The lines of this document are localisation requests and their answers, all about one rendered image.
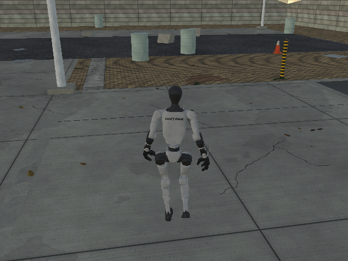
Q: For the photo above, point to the right robot forearm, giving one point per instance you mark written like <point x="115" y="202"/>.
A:
<point x="201" y="147"/>

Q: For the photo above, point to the left robot hand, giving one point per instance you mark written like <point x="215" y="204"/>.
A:
<point x="145" y="154"/>

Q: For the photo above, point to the left robot forearm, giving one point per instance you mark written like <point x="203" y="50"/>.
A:
<point x="148" y="143"/>

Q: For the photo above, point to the robot left upper arm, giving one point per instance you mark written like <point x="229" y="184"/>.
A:
<point x="154" y="123"/>

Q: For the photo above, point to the robot right upper arm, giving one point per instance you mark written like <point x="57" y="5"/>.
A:
<point x="194" y="124"/>

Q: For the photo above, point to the robot head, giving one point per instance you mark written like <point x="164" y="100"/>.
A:
<point x="175" y="94"/>

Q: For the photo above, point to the humanoid robot torso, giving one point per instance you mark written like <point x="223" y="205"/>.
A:
<point x="174" y="130"/>

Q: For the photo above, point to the right robot hand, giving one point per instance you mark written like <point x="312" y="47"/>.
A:
<point x="206" y="163"/>

